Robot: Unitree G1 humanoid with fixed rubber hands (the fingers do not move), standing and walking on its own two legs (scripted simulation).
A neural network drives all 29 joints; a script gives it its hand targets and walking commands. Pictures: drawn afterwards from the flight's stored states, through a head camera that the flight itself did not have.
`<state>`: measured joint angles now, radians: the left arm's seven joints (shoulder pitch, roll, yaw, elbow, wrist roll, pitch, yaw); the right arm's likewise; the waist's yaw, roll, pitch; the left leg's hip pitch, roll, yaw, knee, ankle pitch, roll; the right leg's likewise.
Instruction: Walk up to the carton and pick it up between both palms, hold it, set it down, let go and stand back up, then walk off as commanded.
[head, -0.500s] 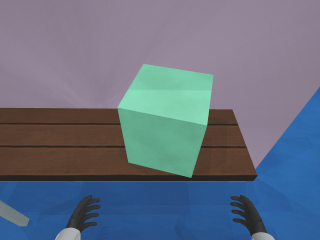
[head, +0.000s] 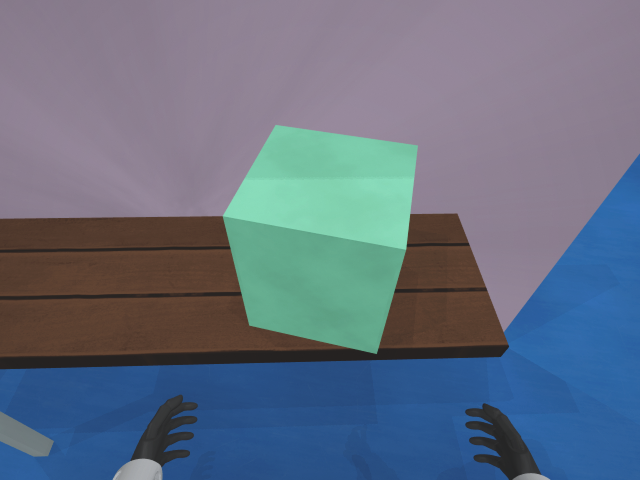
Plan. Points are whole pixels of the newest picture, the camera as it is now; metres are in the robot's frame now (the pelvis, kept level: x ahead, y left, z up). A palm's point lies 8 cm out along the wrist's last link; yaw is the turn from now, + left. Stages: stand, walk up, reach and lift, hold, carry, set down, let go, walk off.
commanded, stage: stand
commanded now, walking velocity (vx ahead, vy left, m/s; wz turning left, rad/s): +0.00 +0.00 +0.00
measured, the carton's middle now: (327, 242) +0.43 +0.01 +0.04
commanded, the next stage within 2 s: walk off in 0.48 s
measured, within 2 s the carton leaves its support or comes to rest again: neither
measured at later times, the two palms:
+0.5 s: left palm out of the picture +0.10 +0.32 -0.08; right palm out of the picture +0.12 -0.27 -0.08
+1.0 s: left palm out of the picture +0.02 +0.33 -0.08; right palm out of the picture +0.06 -0.33 -0.10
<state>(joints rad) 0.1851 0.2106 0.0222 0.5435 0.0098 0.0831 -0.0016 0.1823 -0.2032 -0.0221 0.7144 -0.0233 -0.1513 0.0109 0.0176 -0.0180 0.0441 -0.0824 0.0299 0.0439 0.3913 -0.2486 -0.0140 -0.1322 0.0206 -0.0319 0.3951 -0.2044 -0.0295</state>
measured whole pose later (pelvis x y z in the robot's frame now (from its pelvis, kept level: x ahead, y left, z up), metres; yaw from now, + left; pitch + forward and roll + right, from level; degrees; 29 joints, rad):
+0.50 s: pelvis -0.01 +0.02 +0.00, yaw +2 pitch -3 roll +0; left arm 0.25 0.37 0.04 0.72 0.01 -0.03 -0.01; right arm 0.21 -0.37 -0.04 0.80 -0.02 -0.04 0.03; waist 0.01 0.00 0.00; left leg -0.12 -0.01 0.03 0.44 -0.26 0.02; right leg -0.15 -0.02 -0.05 0.43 -0.22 0.00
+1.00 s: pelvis -0.08 +0.00 -0.02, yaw -2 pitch -4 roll +1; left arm 0.27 0.43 0.09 0.68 0.04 0.04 0.00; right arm 0.19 -0.48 -0.05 0.65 -0.04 0.04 -0.02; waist 0.01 0.04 0.11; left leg -0.32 0.03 0.08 0.65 -0.26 0.00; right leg -0.29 0.02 0.09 0.66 -0.30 -0.03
